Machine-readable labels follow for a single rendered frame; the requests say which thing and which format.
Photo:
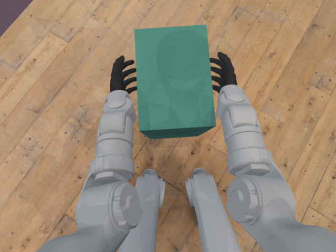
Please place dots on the left robot upper arm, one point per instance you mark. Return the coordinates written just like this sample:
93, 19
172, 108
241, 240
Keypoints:
105, 214

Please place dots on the right robot shin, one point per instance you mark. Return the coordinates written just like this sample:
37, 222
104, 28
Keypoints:
201, 170

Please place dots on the robot right forearm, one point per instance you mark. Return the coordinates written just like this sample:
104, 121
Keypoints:
247, 153

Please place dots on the right robot upper arm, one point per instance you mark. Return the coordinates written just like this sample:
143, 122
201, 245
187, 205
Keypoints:
266, 207

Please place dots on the left robot hand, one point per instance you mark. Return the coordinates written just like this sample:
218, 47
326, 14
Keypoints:
117, 76

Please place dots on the right robot hand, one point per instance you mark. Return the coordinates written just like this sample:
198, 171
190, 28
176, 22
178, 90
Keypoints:
227, 75

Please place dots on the robot left forearm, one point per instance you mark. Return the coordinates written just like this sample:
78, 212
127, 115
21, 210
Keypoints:
113, 158

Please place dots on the right robot thigh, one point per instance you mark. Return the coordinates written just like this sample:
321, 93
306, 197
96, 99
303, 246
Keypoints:
215, 230

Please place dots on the carton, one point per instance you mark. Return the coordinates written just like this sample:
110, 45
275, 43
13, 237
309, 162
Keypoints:
174, 82

